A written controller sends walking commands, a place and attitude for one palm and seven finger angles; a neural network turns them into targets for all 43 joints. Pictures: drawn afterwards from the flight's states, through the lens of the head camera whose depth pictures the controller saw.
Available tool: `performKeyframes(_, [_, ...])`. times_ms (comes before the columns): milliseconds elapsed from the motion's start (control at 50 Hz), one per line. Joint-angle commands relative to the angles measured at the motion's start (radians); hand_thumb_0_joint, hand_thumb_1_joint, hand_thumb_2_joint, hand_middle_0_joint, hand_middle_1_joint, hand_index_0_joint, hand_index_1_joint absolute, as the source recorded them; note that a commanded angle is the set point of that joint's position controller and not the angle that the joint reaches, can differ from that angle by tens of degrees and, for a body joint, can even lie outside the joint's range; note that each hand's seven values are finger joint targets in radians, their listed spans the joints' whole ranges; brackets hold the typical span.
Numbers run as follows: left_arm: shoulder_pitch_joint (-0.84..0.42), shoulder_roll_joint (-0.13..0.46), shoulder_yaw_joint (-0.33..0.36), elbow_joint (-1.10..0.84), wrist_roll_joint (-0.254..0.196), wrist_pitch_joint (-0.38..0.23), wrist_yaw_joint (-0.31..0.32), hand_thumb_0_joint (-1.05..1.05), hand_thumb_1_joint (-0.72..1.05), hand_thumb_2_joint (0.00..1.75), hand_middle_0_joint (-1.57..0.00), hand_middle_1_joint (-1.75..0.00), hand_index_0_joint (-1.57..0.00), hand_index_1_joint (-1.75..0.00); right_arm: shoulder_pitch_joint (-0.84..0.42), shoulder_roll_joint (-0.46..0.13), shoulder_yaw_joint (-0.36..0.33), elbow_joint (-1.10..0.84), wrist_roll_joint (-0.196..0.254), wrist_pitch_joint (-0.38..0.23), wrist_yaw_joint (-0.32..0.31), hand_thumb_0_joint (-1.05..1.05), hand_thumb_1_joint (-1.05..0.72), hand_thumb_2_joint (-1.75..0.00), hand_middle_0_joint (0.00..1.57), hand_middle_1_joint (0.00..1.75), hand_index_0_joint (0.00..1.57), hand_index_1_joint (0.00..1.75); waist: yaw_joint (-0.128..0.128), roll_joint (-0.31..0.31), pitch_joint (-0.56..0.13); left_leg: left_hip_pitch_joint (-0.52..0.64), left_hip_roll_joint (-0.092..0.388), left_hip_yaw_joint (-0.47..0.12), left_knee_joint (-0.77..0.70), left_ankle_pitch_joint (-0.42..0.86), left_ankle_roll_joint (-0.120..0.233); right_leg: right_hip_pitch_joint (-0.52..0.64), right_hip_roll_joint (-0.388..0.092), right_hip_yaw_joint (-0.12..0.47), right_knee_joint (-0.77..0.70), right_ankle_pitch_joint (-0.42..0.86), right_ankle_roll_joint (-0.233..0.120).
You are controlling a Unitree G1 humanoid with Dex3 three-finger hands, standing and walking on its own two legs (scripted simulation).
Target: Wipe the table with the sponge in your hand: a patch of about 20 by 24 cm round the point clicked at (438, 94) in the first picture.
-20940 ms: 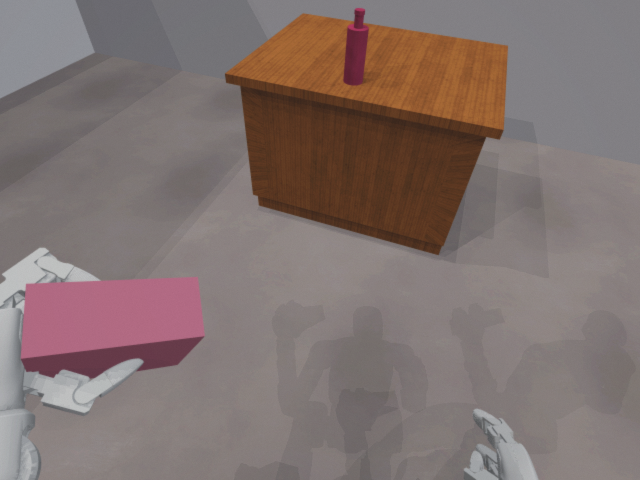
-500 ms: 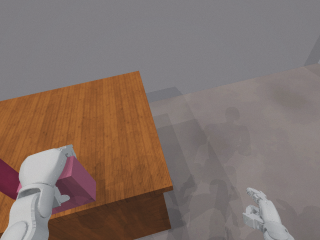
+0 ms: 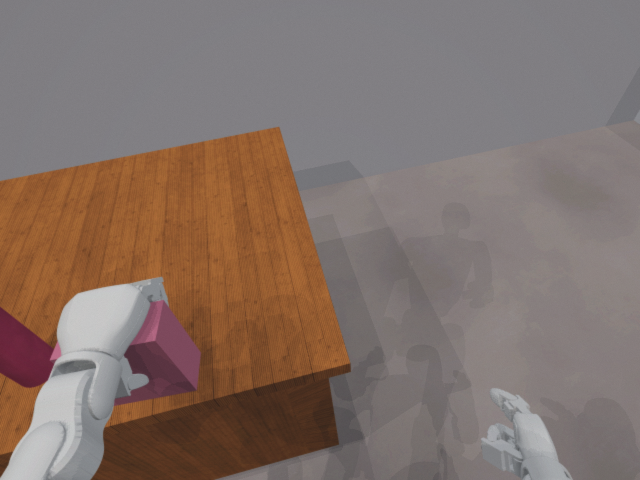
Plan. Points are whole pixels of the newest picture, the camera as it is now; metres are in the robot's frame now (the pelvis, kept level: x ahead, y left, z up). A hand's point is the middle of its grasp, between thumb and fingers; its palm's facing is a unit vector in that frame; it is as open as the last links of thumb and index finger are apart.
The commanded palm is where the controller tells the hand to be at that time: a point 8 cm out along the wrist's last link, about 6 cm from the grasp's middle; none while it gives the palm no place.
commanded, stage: move the sponge above the wiping area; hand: left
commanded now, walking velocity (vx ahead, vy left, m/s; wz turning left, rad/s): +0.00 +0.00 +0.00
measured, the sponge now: (143, 364) +0.23 +0.28 +0.01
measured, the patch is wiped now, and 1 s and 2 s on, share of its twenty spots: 0.00 0.00 0.00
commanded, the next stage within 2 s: none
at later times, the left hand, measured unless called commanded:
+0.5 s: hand (126, 329) +0.25 +0.29 +0.06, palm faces +0.03 -0.05 -1.00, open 9.8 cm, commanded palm +0.22 +0.29 +0.11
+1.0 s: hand (126, 327) +0.26 +0.31 +0.04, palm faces +0.00 -0.02 -1.00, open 9.8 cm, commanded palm +0.24 +0.30 +0.09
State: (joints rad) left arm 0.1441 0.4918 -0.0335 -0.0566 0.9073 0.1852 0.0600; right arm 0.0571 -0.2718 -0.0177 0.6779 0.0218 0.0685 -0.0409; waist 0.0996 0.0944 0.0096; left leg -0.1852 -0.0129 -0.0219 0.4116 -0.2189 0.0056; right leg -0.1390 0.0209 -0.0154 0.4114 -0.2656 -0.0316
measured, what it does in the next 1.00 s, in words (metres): stands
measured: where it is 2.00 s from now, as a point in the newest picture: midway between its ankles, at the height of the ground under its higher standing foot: outside the picture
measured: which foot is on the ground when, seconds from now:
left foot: down 0.00-1.00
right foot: down 0.00-1.00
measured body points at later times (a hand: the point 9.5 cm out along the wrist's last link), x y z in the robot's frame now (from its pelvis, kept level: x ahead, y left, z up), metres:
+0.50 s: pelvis +0.00 +0.01 +0.00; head +0.00 -0.02 +0.45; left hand +0.25 +0.29 +0.11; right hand +0.22 -0.20 -0.10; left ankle +0.00 +0.12 -0.74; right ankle -0.03 -0.10 -0.74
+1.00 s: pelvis +0.00 +0.00 +0.00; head +0.01 -0.03 +0.45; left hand +0.26 +0.30 +0.10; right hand +0.20 -0.23 -0.11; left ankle +0.00 +0.12 -0.74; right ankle -0.03 -0.10 -0.74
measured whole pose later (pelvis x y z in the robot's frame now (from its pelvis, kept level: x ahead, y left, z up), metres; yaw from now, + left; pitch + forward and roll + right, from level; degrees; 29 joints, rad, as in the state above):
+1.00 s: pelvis +0.00 +0.00 +0.00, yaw +0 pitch +1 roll +0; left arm 0.02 0.45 -0.01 0.20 0.95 0.24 0.20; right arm 0.08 -0.26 -0.03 0.71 0.04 0.10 -0.03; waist 0.07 0.08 -0.02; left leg -0.24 -0.01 -0.02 0.46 -0.24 0.01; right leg -0.20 0.02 -0.01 0.46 -0.29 -0.03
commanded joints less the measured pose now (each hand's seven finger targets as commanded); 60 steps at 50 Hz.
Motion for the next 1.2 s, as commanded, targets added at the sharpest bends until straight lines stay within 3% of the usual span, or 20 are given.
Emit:
performKeyframes(0, [-0.171, 0.262, 0.221, -0.167, 0.039, 0.019, 0.107, 0.00, 0.10, 1.30, -1.20, -1.60, -1.20, -1.60, -0.157, -0.105, -0.040, -0.154, 0.010, -0.046, 0.012, 0.00, -0.90, -0.90, 0.20, 0.30, 0.20, 0.30, 0.012, -0.019, -0.249, 0.080, -0.021, -0.008, -0.009, 0.331, 0.037, 0.059, 0.008, 0.036, -0.025, 0.322, -0.027])
performKeyframes(20, [-0.127, 0.222, 0.201, -0.146, 0.020, 0.039, 0.112, 0.00, 0.10, 1.30, -1.20, -1.60, -1.20, -1.60, -0.155, -0.099, -0.041, -0.159, 0.018, -0.040, 0.015, 0.00, -0.90, -0.90, 0.20, 0.30, 0.20, 0.30, 0.009, -0.026, -0.233, 0.063, -0.018, -0.005, -0.015, 0.329, 0.037, 0.072, 0.004, 0.027, -0.023, 0.329, -0.024])
performKeyframes(40, [-0.106, 0.241, 0.225, -0.122, 0.008, 0.066, 0.114, 0.00, 0.10, 1.30, -1.20, -1.60, -1.20, -1.60, -0.171, -0.105, -0.035, -0.156, 0.022, -0.030, 0.016, 0.00, -0.90, -0.90, 0.20, 0.30, 0.20, 0.30, 0.015, -0.018, -0.208, 0.049, -0.019, -0.008, -0.033, 0.304, 0.032, 0.077, 0.009, 0.037, -0.030, 0.303, -0.027])
performKeyframes(120, [-0.152, 0.164, 0.110, -0.085, -0.001, 0.139, 0.085, 0.00, 0.10, 1.30, -1.20, -1.60, -1.20, -1.60, -0.196, -0.109, -0.028, -0.165, 0.033, -0.018, 0.017, 0.00, -0.90, -0.90, 0.20, 0.30, 0.20, 0.30, -0.011, -0.058, -0.167, 0.037, -0.016, -0.007, -0.045, 0.251, 0.035, 0.049, 0.002, 0.013, -0.043, 0.246, -0.017])
performKeyframes(200, [-0.276, 0.128, 0.014, -0.156, 0.018, 0.118, 0.048, 0.00, 0.10, 1.30, -1.20, -1.60, -1.20, -1.60, -0.192, -0.109, -0.024, -0.174, 0.022, -0.034, 0.015, 0.00, -0.90, -0.90, 0.20, 0.30, 0.20, 0.30, -0.032, -0.055, -0.202, 0.095, -0.010, -0.028, -0.039, 0.246, 0.046, 0.011, 0.006, 0.008, -0.049, 0.214, -0.015])
performKeyframes(320, [-0.316, 0.215, 0.113, -0.151, 0.076, 0.027, 0.092, 0.00, 0.10, 1.30, -1.20, -1.60, -1.20, -1.60, -0.137, -0.102, -0.035, -0.148, 0.002, -0.041, 0.009, 0.00, -0.90, -0.90, 0.20, 0.30, 0.20, 0.30, -0.015, -0.032, -0.252, 0.116, -0.008, -0.033, -0.022, 0.294, 0.038, 0.025, 0.017, 0.010, -0.026, 0.235, -0.027])
performKeyframes(340, [-0.308, 0.267, 0.169, -0.156, 0.079, 0.028, 0.108, 0.00, 0.10, 1.30, -1.20, -1.60, -1.20, -1.60, -0.145, -0.105, -0.032, -0.147, 0.004, -0.033, 0.009, 0.00, -0.90, -0.90, 0.20, 0.30, 0.20, 0.30, 0.000, -0.007, -0.248, 0.103, -0.010, -0.038, -0.033, 0.293, 0.033, 0.037, 0.023, 0.028, -0.029, 0.227, -0.035])
performKeyframes(400, [-0.312, 0.200, 0.130, -0.101, 0.094, 0.057, 0.141, 0.00, 0.10, 1.30, -1.20, -1.60, -1.20, -1.60, -0.158, -0.097, -0.029, -0.141, 0.009, -0.022, 0.019, 0.00, -0.90, -0.90, 0.20, 0.30, 0.20, 0.30, 0.001, 0.004, -0.241, 0.093, -0.006, -0.034, -0.022, 0.309, 0.019, 0.012, 0.022, 0.013, -0.018, 0.227, -0.039])
performKeyframes(440, [-0.242, 0.209, 0.164, -0.062, 0.062, 0.096, 0.149, 0.00, 0.10, 1.30, -1.20, -1.60, -1.20, -1.60, -0.168, -0.103, -0.031, -0.141, 0.019, -0.011, 0.022, 0.00, -0.90, -0.90, 0.20, 0.30, 0.20, 0.30, 0.011, 0.009, -0.223, 0.073, -0.007, -0.032, -0.040, 0.294, 0.018, 0.043, 0.022, 0.021, -0.026, 0.226, -0.041])
performKeyframes(480, [-0.219, 0.154, 0.109, -0.041, 0.038, 0.126, 0.134, 0.00, 0.10, 1.30, -1.20, -1.60, -1.20, -1.60, -0.178, -0.102, -0.029, -0.149, 0.025, -0.008, 0.025, 0.00, -0.90, -0.90, 0.20, 0.30, 0.20, 0.30, 0.000, -0.021, -0.221, 0.068, -0.009, -0.022, -0.035, 0.294, 0.023, 0.054, 0.013, 0.008, -0.028, 0.254, -0.032])
performKeyframes(560, [-0.217, 0.147, 0.063, -0.019, 0.032, 0.166, 0.076, 0.00, 0.10, 1.30, -1.20, -1.60, -1.20, -1.60, -0.196, -0.116, -0.022, -0.155, 0.029, 0.004, 0.023, 0.00, -0.90, -0.90, 0.20, 0.30, 0.20, 0.30, -0.019, -0.063, -0.187, 0.052, -0.019, -0.010, -0.033, 0.267, 0.036, 0.050, 0.006, 0.016, -0.041, 0.274, -0.023])
performKeyframes(620, [-0.264, 0.129, 0.022, -0.053, 0.026, 0.120, 0.044, 0.00, 0.10, 1.30, -1.20, -1.60, -1.20, -1.60, -0.173, -0.114, -0.027, -0.166, 0.023, -0.010, 0.015, 0.00, -0.90, -0.90, 0.20, 0.30, 0.20, 0.30, -0.040, -0.074, -0.189, 0.065, -0.022, -0.007, -0.020, 0.242, 0.054, 0.032, 0.004, 0.017, -0.045, 0.266, -0.016])
performKeyframes(640, [-0.311, 0.187, 0.068, -0.082, 0.030, 0.093, 0.044, 0.00, 0.10, 1.30, -1.20, -1.60, -1.20, -1.60, -0.165, -0.117, -0.028, -0.160, 0.019, -0.014, 0.010, 0.00, -0.90, -0.90, 0.20, 0.30, 0.20, 0.30, -0.041, -0.072, -0.205, 0.073, -0.020, -0.013, -0.020, 0.234, 0.054, 0.028, 0.011, 0.032, -0.046, 0.248, -0.020])
performKeyframes(680, [-0.364, 0.176, 0.057, -0.074, 0.043, 0.029, 0.055, 0.00, 0.10, 1.30, -1.20, -1.60, -1.20, -1.60, -0.140, -0.107, -0.033, -0.151, 0.012, -0.034, 0.002, 0.00, -0.90, -0.90, 0.20, 0.30, 0.20, 0.30, -0.047, -0.058, -0.198, 0.084, -0.023, -0.013, -0.007, 0.208, 0.060, -0.007, 0.011, 0.023, -0.042, 0.214, -0.017])
performKeyframes(760, [-0.421, 0.239, 0.137, -0.057, 0.096, -0.047, 0.120, 0.00, 0.10, 1.30, -1.20, -1.60, -1.20, -1.60, -0.117, -0.107, -0.045, -0.127, 0.000, -0.047, -0.003, 0.00, -0.90, -0.90, 0.20, 0.30, 0.20, 0.30, -0.028, -0.024, -0.241, 0.089, -0.024, -0.014, 0.016, 0.238, 0.045, -0.030, 0.020, 0.033, -0.015, 0.217, -0.031])
performKeyframes(840, [-0.321, 0.267, 0.217, 0.008, 0.091, -0.020, 0.179, 0.00, 0.10, 1.30, -1.20, -1.60, -1.20, -1.60, -0.121, -0.110, -0.053, -0.124, 0.010, -0.035, 0.001, 0.00, -0.90, -0.90, 0.20, 0.30, 0.20, 0.30, 0.005, 0.010, -0.269, 0.042, -0.027, -0.013, 0.016, 0.265, 0.032, 0.017, 0.021, 0.050, 0.004, 0.259, -0.042])
performKeyframes(880, [-0.288, 0.198, 0.168, 0.058, 0.072, 0.019, 0.188, 0.00, 0.10, 1.30, -1.20, -1.60, -1.20, -1.60, -0.124, -0.106, -0.055, -0.125, 0.021, -0.034, 0.007, 0.00, -0.90, -0.90, 0.20, 0.30, 0.20, 0.30, -0.004, -0.015, -0.259, 0.027, -0.022, -0.005, 0.019, 0.268, 0.033, 0.017, 0.012, 0.027, 0.012, 0.280, -0.034])
performKeyframes(1000, [-0.262, 0.155, 0.079, 0.143, 0.034, 0.120, 0.119, 0.00, 0.10, 1.30, -1.20, -1.60, -1.20, -1.60, -0.148, -0.127, -0.041, -0.139, 0.036, -0.017, 0.009, 0.00, -0.90, -0.90, 0.20, 0.30, 0.20, 0.30, -0.027, -0.105, -0.207, -0.014, -0.033, 0.004, 0.010, 0.217, 0.046, 0.026, 0.001, 0.026, -0.009, 0.300, -0.016])
performKeyframes(1100, [-0.397, 0.222, 0.108, 0.082, 0.061, 0.013, 0.094, 0.00, 0.10, 1.30, -1.20, -1.60, -1.20, -1.60, -0.111, -0.124, -0.050, -0.133, 0.019, -0.040, -0.006, 0.00, -0.90, -0.90, 0.20, 0.30, 0.20, 0.30, -0.044, -0.112, -0.256, 0.017, -0.041, 0.007, 0.041, 0.211, 0.065, 0.006, 0.002, 0.039, -0.001, 0.307, -0.009])
performKeyframes(1180, [-0.393, 0.261, 0.171, 0.050, 0.096, -0.082, 0.154, 0.00, 0.10, 1.30, -1.20, -1.60, -1.20, -1.60, -0.079, -0.114, -0.066, -0.114, 0.007, -0.057, -0.006, 0.00, -0.90, -0.90, 0.20, 0.30, 0.20, 0.30, -0.027, -0.002, -0.285, 0.048, -0.035, 0.005, 0.068, 0.266, 0.058, -0.022, 0.009, 0.042, 0.031, 0.327, -0.025])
